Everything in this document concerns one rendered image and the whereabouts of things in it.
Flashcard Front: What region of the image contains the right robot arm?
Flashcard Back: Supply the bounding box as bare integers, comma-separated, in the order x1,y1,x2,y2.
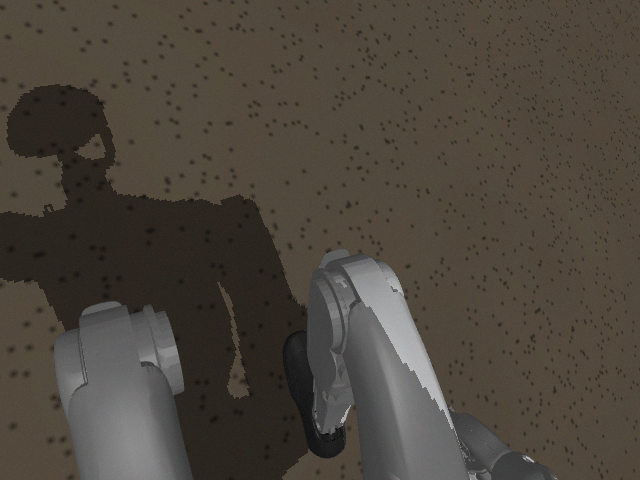
491,451,558,480

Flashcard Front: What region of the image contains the right robot foot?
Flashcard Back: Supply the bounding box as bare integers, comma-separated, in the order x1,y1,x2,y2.
283,331,346,459

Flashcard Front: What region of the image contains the right robot hand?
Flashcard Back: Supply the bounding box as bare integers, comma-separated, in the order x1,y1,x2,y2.
446,404,513,480

